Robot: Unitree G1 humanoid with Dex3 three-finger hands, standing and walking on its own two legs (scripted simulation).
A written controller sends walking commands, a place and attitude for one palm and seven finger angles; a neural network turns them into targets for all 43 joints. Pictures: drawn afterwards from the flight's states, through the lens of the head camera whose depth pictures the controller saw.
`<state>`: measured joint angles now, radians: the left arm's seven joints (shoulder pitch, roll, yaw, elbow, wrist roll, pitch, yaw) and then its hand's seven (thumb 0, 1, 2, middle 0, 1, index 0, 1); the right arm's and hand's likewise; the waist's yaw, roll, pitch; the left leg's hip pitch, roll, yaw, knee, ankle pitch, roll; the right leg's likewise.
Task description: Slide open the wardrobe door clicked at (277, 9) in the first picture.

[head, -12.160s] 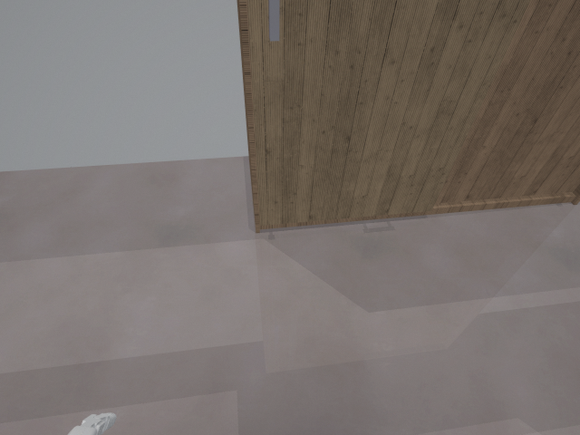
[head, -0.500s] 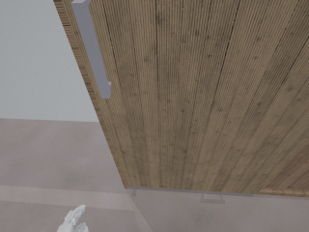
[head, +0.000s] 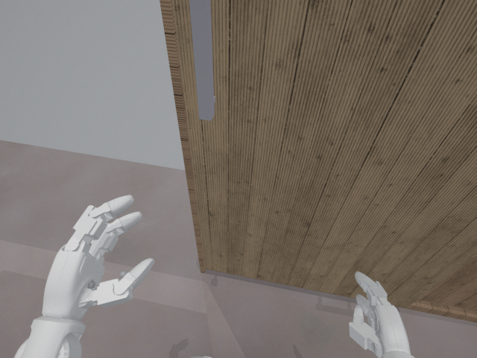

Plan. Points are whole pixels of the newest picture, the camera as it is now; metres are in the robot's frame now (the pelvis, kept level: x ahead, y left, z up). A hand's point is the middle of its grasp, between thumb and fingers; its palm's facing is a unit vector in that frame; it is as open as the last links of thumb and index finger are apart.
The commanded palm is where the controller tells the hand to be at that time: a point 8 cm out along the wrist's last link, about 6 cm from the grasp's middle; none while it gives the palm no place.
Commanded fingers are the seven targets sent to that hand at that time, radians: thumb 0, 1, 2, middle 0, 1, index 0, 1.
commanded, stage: raise the hand with hooked fingers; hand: left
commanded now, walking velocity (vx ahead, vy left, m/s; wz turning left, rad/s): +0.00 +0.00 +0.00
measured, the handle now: (206, 45) +0.54 +0.13 +0.27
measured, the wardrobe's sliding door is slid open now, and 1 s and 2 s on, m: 0.00 0.00 0.00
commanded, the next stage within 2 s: move the hooked fingers beside the handle in 1.48 s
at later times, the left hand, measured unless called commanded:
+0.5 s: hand (79, 198) +0.26 +0.25 +0.18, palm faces -0.02 -0.99 -0.13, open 12.7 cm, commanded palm +0.23 +0.29 +0.20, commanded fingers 0.00 -0.43 0.33 -0.29 -1.15 -0.29 -1.15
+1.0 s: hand (14, 99) +0.29 +0.28 +0.30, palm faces +0.05 -0.99 -0.14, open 14.0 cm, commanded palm +0.25 +0.32 +0.29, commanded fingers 0.00 -0.50 0.30 -0.30 -1.20 -0.30 -1.20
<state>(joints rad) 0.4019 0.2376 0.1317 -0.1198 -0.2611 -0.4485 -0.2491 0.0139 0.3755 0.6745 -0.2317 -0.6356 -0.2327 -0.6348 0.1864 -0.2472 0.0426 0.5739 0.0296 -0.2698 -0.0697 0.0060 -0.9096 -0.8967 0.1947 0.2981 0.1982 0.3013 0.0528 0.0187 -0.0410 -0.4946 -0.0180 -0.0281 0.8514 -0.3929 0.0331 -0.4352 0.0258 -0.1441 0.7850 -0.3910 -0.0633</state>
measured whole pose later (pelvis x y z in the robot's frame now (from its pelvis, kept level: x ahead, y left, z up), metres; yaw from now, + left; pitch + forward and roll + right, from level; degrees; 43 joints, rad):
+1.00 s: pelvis +0.01 +0.00 +0.04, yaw -1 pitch -5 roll -1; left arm -0.29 0.58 0.51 0.07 -0.34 0.35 -0.48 -0.01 -0.50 0.30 -0.30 -1.20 -0.31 -1.20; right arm 0.17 -0.27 0.13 0.65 0.10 -0.20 -0.09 0.01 -0.91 -0.90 0.20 0.30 0.20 0.30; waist 0.08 0.07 -0.02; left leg -0.15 -0.03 0.00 0.46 -0.23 0.04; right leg -0.11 0.03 -0.10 0.43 -0.23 -0.05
